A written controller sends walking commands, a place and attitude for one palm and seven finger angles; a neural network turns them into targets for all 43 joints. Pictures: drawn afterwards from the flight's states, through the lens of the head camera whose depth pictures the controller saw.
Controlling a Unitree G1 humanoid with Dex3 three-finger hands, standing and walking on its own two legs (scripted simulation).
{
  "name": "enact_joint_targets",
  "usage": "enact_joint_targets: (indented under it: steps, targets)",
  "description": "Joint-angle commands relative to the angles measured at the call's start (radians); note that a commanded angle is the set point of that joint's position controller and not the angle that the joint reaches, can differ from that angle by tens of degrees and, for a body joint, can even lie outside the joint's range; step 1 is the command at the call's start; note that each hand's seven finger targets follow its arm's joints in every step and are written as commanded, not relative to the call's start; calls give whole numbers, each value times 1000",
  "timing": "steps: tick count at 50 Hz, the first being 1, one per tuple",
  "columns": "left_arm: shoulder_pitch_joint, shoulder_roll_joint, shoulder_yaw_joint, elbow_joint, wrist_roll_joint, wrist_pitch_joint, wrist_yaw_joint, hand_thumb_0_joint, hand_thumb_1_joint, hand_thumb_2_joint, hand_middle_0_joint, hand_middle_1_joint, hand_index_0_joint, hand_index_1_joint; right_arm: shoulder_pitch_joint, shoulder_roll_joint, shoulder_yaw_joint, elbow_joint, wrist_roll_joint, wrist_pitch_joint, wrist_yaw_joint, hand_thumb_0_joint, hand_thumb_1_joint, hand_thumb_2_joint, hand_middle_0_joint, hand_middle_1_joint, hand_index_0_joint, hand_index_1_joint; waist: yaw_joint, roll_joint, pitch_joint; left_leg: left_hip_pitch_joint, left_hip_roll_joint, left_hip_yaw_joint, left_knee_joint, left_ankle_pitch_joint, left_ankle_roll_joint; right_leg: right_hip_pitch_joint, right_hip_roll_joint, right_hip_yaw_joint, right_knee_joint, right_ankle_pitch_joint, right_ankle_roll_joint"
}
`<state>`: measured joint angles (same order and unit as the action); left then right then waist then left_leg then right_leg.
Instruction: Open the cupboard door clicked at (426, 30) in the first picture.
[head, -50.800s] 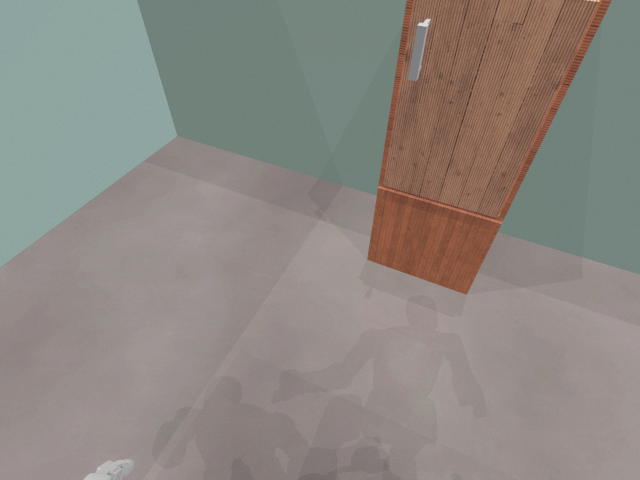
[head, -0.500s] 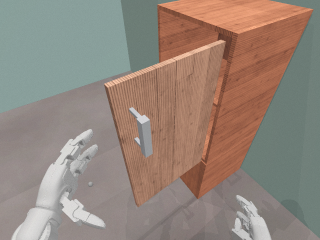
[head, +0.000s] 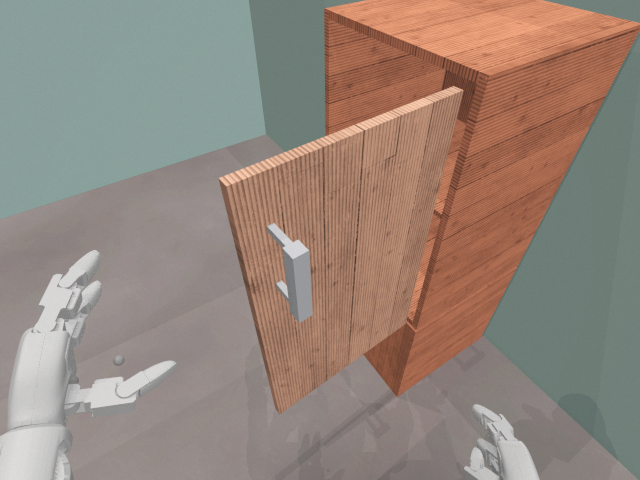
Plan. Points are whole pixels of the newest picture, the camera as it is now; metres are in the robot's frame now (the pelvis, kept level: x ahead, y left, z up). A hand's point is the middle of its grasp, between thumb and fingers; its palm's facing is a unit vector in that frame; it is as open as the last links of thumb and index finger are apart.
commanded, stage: draw the hand back to the body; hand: left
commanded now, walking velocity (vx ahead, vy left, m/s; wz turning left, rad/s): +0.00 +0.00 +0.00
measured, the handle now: (289, 273) +0.33 +0.09 +0.11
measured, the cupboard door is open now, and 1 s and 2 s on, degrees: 94 94 94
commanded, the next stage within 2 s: step back with the hand held close in 0.70 s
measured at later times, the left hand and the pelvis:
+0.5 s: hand (93, 333) +0.20 +0.26 +0.15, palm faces +0.45 -0.81 -0.37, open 7.7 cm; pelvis +0.01 +0.00 +0.00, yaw -1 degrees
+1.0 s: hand (86, 339) +0.19 +0.25 +0.16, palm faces +0.40 -0.80 -0.44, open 7.4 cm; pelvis -0.01 +0.00 +0.00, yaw -1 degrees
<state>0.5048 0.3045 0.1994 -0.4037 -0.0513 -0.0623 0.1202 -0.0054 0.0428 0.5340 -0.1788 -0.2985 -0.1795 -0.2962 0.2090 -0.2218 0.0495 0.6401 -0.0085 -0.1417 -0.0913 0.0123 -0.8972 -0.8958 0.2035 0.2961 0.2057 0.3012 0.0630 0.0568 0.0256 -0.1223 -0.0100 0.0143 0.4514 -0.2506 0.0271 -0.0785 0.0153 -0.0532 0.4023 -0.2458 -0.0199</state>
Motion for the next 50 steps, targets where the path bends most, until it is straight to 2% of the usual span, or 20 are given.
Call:
enact_joint_targets:
  steps: [1,6,8,11,12,16,21,26,30,32,36,39,40,41,42,43,44,47,49,50]
  targets:
    - [-91,155,129,-186,5,-76,21,0,375,675,-181,-300,-181,-300,-148,-105,-47,-164,-1,-41,-4,0,-900,-900,200,300,200,300,-1,-33,-43,33,34,-32,-96,195,-5,-12,-21,30,-86,133,-8]
    - [-84,171,167,-183,2,-82,17,0,550,750,-187,-300,-187,-300,-151,-105,-54,-161,-1,-20,3,0,-900,-900,200,300,200,300,7,-4,-63,52,36,-27,-99,258,-8,16,-21,34,-81,193,-9]
    - [-90,184,188,-187,-1,-83,16,0,620,780,-190,-300,-190,-300,-149,-105,-58,-161,0,-11,5,0,-900,-900,200,300,200,300,9,-19,-78,61,38,-25,-95,284,-8,24,-20,35,-80,216,-8]
    - [-103,200,210,-187,-4,-83,17,0,725,825,-194,-300,-194,-300,-151,-103,-58,-159,1,-4,6,0,-900,-900,200,300,200,300,8,8,-66,64,37,-21,-96,296,-9,24,-20,38,-86,232,-9]
    - [-108,207,223,-178,-6,-81,17,0,760,840,-195,-300,-195,-300,-151,-104,-59,-158,0,-1,5,0,-900,-900,200,300,200,300,10,-8,-62,58,38,-24,-98,293,-10,25,-19,36,-86,230,-8]
    - [-130,228,255,-180,-9,-83,20,0,900,900,-200,-300,-200,-300,-151,-104,-62,-155,1,6,5,0,-900,-900,200,300,200,300,11,10,-80,74,36,-16,-89,322,-8,35,-21,42,-90,264,-8]
    - [-122,176,197,-146,-9,-72,11,0,900,900,-200,-300,-200,-300,-154,-110,-66,-154,2,13,13,0,-900,-900,200,300,200,300,1,-4,-41,72,38,-14,-95,306,-5,10,-20,39,-102,244,-3]
    - [-145,209,223,-170,-10,-78,15,0,900,900,-200,-300,-200,-300,-159,-110,-69,-158,1,17,9,0,-900,-900,200,300,200,300,6,-26,-73,76,35,-17,-98,278,-2,25,-22,45,-107,224,-3]
    - [-143,233,245,-187,-7,-83,21,0,900,900,-200,-300,-200,-300,-159,-106,-65,-153,0,10,6,0,-900,-900,200,300,200,300,11,36,-85,78,29,-13,-94,271,-6,32,-24,49,-112,221,-6]
    - [-135,222,238,-197,-8,-84,21,0,900,900,-200,-300,-200,-300,-160,-103,-65,-154,1,7,7,0,-900,-900,200,300,200,300,8,42,-83,80,32,-15,-95,280,-7,30,-23,47,-108,230,-6]
    - [-121,202,225,-158,-11,-79,16,0,900,900,-200,-300,-200,-300,-163,-103,-66,-151,2,11,9,0,-900,-900,200,300,200,300,4,-12,-41,69,35,-14,-101,260,-5,8,-19,46,-119,209,-3]
    - [-143,201,222,-153,-11,-85,13,0,900,900,-200,-300,-200,-300,-165,-104,-69,-148,4,11,8,0,-900,-900,200,300,200,300,2,-12,-30,73,35,-10,-105,224,-3,-9,-18,49,-134,167,-1]
    - [-142,210,230,-136,-10,-83,14,0,900,900,-200,-300,-200,-300,-163,-107,-68,-146,2,11,8,0,-900,-900,200,300,200,300,5,-6,-27,64,33,-14,-110,213,-4,-2,-20,47,-134,155,-3]
    - [-244,237,235,-247,-12,-97,17,0,900,900,-200,-300,-200,-300,-178,-107,-67,-158,6,4,8,0,-900,-900,200,300,200,300,3,21,-68,79,32,-20,-107,200,-3,4,-23,56,-134,144,-1]
    - [-257,365,368,-259,-14,-131,24,0,900,900,-200,-300,-200,-300,-154,-129,-68,-184,20,20,9,0,-900,-900,200,300,200,300,-36,5,25,0,47,-48,-67,139,19,-123,-67,151,-187,166,0]
    - [-143,275,301,-175,-12,-132,10,0,900,900,-200,-300,-200,-300,-146,-114,-69,-165,12,36,10,0,-900,-900,200,300,200,300,-39,-51,8,7,44,-56,-44,138,21,-129,-90,148,-187,168,-1]
    - [-84,251,277,-152,-8,-121,6,0,900,900,-200,-300,-200,-300,-149,-112,-74,-173,12,47,14,0,-900,-900,200,300,200,300,-38,-76,5,19,43,-49,-30,147,22,-152,-98,158,-195,177,3]
    - [-27,229,260,-166,-6,-126,4,0,900,900,-200,-300,-200,-300,-136,-120,-83,-183,12,68,17,0,-900,-900,200,300,200,300,-45,-40,-58,2,56,-40,-19,207,13,-131,-108,134,-153,242,5]
    - [0,237,267,-189,-8,-125,9,0,900,900,-200,-300,-200,-300,-129,-124,-91,-194,18,80,16,0,-900,-900,200,300,200,300,-47,-43,-117,2,68,-40,-17,254,10,-107,-106,121,-117,291,10]
    - [9,248,275,-202,-8,-127,13,0,900,900,-200,-300,-200,-300,-134,-126,-93,-197,19,83,12,0,-900,-900,200,300,200,300,-46,-12,-132,1,74,-40,-19,288,10,-96,-107,112,-99,324,12]
